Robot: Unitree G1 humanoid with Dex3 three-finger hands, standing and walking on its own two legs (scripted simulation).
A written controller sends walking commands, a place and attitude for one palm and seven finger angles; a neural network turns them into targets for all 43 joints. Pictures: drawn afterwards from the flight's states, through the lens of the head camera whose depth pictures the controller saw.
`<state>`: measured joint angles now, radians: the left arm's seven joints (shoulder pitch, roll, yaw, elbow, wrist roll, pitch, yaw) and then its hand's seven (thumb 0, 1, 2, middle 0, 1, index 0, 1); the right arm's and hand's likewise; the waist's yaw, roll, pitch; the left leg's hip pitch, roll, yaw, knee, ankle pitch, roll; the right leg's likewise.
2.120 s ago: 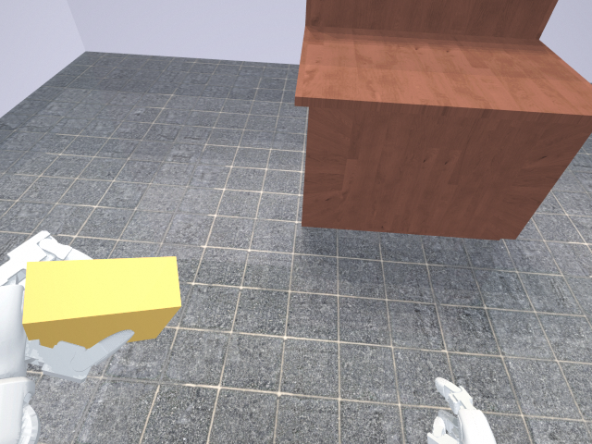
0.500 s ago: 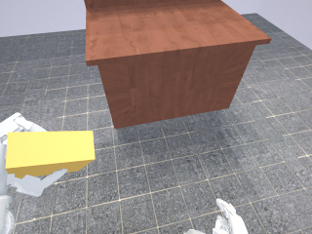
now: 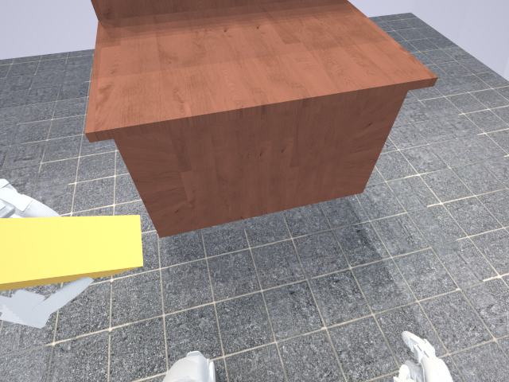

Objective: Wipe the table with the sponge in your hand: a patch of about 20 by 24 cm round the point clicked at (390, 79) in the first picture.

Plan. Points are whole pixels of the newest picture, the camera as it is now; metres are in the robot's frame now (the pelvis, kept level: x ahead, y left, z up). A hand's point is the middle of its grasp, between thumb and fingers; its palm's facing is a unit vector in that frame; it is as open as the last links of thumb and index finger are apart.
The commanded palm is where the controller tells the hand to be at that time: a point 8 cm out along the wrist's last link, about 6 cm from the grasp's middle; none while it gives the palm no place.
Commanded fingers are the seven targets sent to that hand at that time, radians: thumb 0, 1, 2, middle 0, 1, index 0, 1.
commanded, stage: turn to face it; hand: left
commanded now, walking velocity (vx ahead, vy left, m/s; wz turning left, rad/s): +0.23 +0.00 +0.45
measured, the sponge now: (84, 252) +0.23 +0.20 +0.17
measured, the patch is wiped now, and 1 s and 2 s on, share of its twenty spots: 0.00 0.00 0.00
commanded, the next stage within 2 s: take the last steps up to it in 0.64 s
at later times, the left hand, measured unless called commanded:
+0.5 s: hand (97, 189) +0.31 +0.21 +0.18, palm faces +0.50 -0.74 -0.44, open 9.6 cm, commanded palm +0.26 +0.24 +0.18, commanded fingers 0.00 0.10 1.30 -1.20 -1.60 -1.20 -1.60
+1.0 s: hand (143, 185) +0.33 +0.16 +0.16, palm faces +0.38 -0.83 -0.41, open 9.6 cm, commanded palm +0.29 +0.19 +0.18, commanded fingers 0.00 0.10 1.30 -1.20 -1.60 -1.20 -1.60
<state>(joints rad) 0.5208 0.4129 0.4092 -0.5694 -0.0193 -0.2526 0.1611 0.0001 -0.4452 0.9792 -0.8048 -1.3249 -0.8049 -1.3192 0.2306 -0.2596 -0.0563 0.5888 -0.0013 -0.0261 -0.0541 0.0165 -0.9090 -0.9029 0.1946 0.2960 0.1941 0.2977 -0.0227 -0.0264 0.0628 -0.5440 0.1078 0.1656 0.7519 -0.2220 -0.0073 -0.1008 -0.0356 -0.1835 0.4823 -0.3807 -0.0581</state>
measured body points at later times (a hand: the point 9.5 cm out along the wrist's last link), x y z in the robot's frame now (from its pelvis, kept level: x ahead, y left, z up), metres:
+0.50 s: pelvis +0.10 -0.04 -0.02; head +0.11 -0.08 +0.43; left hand +0.28 +0.25 +0.20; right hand +0.29 -0.23 -0.12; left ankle +0.13 +0.11 -0.73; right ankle +0.14 -0.14 -0.74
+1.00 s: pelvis +0.10 -0.07 -0.01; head +0.07 -0.08 +0.44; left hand +0.30 +0.20 +0.19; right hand +0.21 -0.32 -0.10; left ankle +0.10 +0.06 -0.74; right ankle +0.12 -0.17 -0.74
